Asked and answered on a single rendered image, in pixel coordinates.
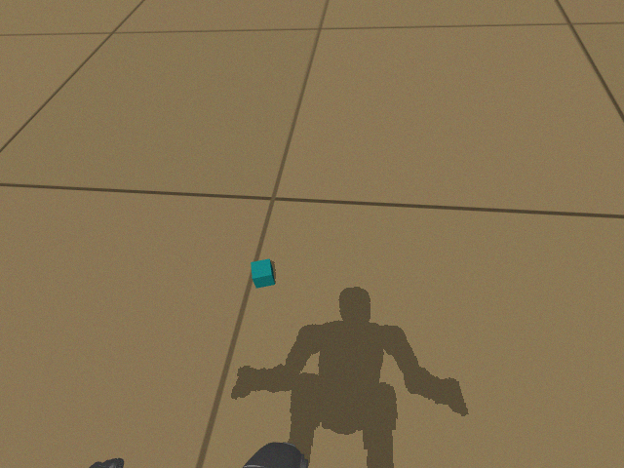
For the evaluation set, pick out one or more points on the cube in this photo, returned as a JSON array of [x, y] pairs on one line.
[[262, 273]]

